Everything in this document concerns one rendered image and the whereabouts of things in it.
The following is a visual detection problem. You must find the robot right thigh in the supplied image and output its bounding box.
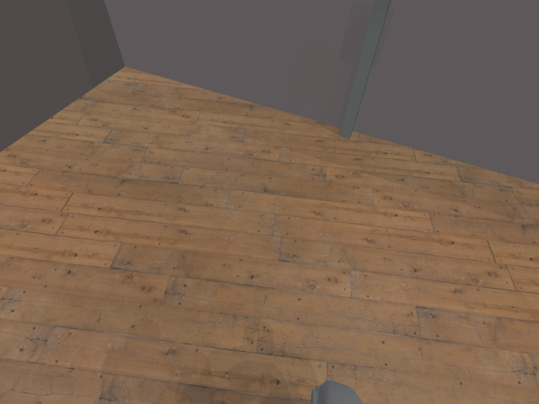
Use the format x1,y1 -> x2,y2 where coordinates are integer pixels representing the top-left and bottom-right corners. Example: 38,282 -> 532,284
311,382 -> 364,404

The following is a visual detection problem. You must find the panel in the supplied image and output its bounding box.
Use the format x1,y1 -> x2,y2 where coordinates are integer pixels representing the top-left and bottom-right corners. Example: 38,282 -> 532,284
340,0 -> 391,139

